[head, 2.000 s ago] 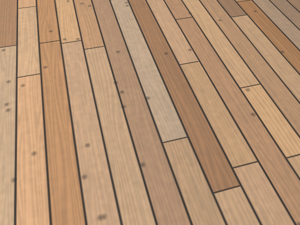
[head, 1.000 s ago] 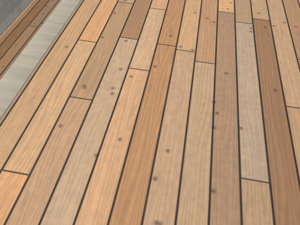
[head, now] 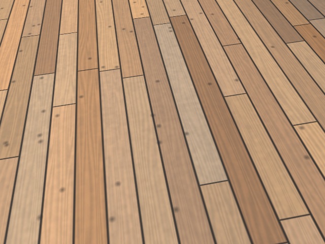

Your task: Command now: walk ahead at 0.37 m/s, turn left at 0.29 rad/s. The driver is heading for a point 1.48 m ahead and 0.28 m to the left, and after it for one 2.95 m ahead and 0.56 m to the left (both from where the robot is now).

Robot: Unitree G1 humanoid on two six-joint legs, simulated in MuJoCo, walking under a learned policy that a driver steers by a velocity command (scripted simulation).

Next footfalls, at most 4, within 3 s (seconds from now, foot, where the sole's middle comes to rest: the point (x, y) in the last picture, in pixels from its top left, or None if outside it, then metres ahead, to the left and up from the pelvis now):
0.28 left None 0.26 0.18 -0.79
0.78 right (163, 222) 0.61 0.08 -0.79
1.28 left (109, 179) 0.83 0.34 -0.79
1.76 right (170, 135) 1.09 0.05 -0.79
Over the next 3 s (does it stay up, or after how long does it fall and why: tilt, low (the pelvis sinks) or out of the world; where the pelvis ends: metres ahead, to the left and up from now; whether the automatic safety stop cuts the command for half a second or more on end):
stays up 1.46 0.23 -0.01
